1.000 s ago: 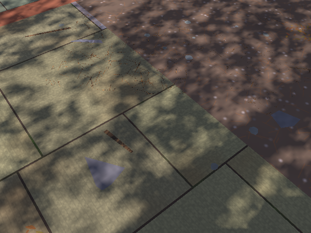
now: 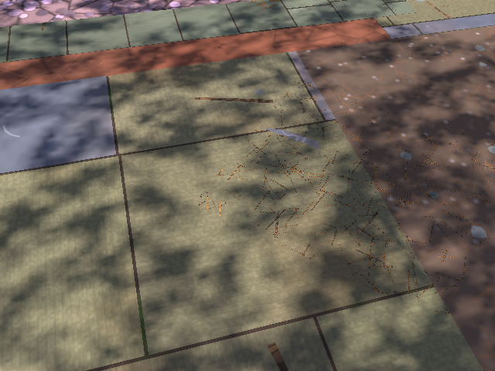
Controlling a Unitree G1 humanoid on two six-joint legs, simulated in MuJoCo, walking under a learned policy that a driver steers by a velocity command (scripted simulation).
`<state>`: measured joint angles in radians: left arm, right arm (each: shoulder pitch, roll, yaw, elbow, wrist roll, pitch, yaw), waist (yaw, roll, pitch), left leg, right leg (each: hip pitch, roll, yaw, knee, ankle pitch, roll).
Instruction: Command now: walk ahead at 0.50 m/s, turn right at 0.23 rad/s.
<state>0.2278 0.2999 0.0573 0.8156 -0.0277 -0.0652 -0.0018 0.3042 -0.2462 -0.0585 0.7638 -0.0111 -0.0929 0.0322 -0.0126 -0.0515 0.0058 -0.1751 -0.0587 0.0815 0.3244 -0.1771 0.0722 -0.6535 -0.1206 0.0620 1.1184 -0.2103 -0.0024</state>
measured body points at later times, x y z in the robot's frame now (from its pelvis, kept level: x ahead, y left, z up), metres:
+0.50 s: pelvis +0.27 -0.09 -0.01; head +0.31 -0.10 +0.44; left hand +0.45 +0.15 -0.11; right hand +0.33 -0.38 -0.12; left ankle +0.26 +0.09 -0.65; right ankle +0.30 -0.16 -0.75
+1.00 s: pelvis +0.54 -0.12 -0.01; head +0.57 -0.13 +0.44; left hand +0.80 +0.04 -0.11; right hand +0.50 -0.42 -0.10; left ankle +0.62 -0.05 -0.75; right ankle +0.44 -0.22 -0.66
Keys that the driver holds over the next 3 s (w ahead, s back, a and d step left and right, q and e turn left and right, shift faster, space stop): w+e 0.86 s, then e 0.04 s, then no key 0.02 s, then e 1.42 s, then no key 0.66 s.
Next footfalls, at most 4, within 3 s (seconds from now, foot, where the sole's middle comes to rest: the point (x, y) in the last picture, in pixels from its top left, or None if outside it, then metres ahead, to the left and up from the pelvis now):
0.34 right None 0.34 -0.17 -0.78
0.82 left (271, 316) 0.66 -0.07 -0.78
1.30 right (373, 327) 0.62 -0.36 -0.78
1.70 left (309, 276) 0.78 -0.19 -0.78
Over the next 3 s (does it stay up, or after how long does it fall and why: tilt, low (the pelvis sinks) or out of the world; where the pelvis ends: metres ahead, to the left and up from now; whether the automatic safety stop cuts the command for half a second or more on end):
stays up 0.64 -0.22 -0.01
